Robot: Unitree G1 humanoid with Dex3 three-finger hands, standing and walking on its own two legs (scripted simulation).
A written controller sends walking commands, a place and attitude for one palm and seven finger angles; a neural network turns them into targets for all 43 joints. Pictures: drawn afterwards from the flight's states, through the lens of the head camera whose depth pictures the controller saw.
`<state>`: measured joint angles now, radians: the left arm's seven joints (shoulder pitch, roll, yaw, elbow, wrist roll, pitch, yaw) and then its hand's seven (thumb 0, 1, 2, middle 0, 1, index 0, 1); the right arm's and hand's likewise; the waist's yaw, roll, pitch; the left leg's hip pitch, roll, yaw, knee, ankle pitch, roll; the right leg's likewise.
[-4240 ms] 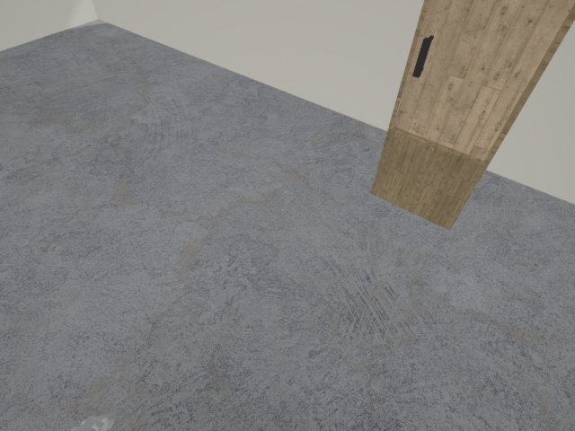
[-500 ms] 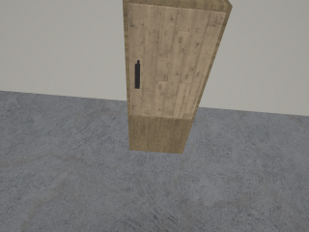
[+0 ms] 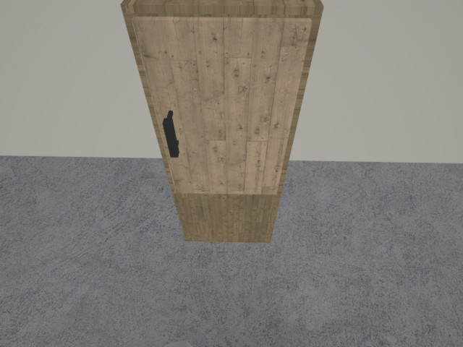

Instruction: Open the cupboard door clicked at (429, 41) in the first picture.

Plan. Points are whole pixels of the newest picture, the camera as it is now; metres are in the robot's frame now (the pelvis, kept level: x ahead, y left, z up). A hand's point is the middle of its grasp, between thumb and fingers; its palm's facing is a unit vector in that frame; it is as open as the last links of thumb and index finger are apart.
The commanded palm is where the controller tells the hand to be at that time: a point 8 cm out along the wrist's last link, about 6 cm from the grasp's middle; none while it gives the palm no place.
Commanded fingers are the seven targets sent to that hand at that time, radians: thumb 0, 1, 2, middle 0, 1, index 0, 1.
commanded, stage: take the last steps up to it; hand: left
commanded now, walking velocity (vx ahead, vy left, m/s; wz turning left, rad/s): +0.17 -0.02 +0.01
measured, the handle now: (172, 134) +0.64 +0.19 -0.04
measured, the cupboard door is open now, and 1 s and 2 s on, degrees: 0 0 0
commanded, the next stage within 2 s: come to a stop and stand still in 0.08 s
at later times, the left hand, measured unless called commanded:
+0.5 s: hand out of the picture +0.14 +0.17 -0.18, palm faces +0.03 -0.97 -0.24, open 7.3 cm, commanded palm none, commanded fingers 0.00 0.90 0.90 -0.20 -0.30 -0.20 -0.30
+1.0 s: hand out of the picture +0.10 +0.16 -0.16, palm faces +0.09 -0.97 -0.24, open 7.4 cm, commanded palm none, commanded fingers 0.00 0.90 0.90 -0.20 -0.30 -0.20 -0.30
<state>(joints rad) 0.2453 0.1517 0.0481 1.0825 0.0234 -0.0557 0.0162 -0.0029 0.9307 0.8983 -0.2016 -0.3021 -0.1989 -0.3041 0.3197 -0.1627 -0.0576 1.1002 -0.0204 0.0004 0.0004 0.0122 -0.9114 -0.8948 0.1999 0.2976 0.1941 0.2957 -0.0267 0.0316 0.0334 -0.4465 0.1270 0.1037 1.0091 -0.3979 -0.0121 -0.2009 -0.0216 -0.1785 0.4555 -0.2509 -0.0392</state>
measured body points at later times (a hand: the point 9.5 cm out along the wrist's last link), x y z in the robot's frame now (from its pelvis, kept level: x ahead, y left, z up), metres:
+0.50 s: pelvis +0.11 -0.02 +0.00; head +0.15 -0.03 +0.44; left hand +0.14 +0.22 -0.16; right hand +0.17 -0.25 -0.16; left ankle +0.12 +0.10 -0.74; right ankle +0.13 -0.14 -0.73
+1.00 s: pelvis +0.06 -0.04 +0.00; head +0.08 -0.05 +0.45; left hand +0.09 +0.21 -0.14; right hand +0.13 -0.28 -0.15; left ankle +0.01 +0.11 -0.71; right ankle +0.14 -0.14 -0.74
